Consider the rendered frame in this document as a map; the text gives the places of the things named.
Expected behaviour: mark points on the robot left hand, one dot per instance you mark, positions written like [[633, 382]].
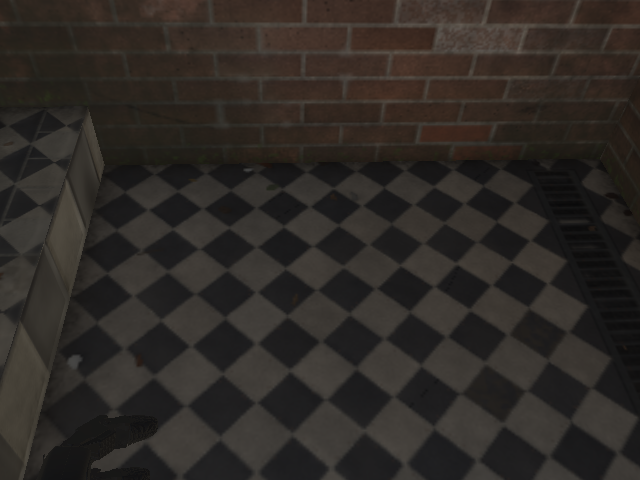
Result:
[[92, 441]]

